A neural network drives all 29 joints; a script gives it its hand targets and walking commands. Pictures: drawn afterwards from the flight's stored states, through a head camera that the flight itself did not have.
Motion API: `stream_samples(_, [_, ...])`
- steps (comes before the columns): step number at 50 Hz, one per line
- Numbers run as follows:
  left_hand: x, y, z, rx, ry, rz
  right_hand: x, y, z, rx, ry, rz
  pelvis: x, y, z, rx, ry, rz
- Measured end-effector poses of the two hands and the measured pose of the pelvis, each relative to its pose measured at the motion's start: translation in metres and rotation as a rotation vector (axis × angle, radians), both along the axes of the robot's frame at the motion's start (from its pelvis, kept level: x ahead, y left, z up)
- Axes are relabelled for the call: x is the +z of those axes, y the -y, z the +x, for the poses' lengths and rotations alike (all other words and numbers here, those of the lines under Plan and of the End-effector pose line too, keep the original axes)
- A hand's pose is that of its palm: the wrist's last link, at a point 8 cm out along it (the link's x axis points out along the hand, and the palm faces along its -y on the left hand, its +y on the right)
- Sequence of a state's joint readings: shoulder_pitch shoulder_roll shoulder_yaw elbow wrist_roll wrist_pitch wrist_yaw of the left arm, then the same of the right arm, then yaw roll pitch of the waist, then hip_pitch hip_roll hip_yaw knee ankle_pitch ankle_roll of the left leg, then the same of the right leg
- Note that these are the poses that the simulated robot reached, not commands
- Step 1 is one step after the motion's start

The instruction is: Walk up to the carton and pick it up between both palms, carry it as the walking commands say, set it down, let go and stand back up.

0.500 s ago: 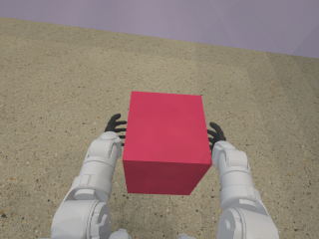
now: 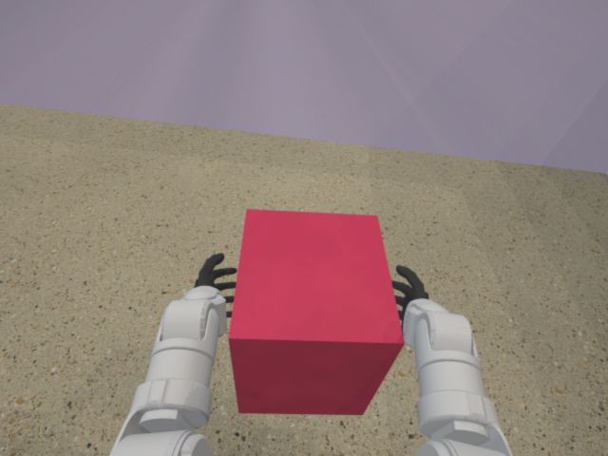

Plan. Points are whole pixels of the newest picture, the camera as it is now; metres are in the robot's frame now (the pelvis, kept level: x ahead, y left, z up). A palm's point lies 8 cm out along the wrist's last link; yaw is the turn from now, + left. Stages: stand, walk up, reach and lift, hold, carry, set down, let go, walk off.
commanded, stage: reach and lift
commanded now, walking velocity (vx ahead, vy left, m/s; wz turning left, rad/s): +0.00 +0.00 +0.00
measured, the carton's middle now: (306, 316) +0.34 +0.00 +0.00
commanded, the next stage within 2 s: hold in 1.04 s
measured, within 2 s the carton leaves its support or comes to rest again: neither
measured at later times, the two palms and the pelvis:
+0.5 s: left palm (205, 308) +0.30 +0.14 +0.05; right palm (415, 323) +0.30 -0.15 +0.06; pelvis -0.01 +0.00 +0.00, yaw +0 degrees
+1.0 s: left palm (198, 322) +0.29 +0.15 +0.05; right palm (410, 326) +0.29 -0.14 +0.06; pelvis -0.01 +0.00 +0.00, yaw +0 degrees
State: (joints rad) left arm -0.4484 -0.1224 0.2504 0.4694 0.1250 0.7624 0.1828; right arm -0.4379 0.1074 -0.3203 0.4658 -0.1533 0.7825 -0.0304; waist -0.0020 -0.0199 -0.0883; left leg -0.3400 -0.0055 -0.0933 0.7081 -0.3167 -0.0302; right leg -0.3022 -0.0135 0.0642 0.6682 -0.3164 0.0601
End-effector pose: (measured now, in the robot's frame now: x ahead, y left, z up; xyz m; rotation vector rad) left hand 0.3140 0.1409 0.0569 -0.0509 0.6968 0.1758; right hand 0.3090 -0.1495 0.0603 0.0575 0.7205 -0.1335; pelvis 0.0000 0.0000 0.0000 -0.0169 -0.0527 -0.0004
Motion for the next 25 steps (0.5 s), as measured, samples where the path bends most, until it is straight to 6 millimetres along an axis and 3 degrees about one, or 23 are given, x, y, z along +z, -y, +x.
stream_samples(13, [-0.005, -0.001, -0.012, -0.001, -0.017, -0.005, -0.002, -0.002, -0.011, -0.003, -0.015, -0.003, 0.0, -0.003, -0.007, 0.0, 0.014, -0.004])
stream_samples(25, [-0.003, 0.0, -0.009, -0.014, -0.014, 0.008, -0.003, 0.0, -0.012, -0.004, -0.01, -0.007, 0.0, -0.003, -0.009, 0.0, 0.017, -0.004])
